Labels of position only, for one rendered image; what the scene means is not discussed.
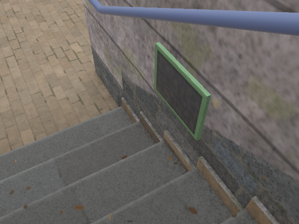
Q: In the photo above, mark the stairs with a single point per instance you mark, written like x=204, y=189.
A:
x=106, y=170

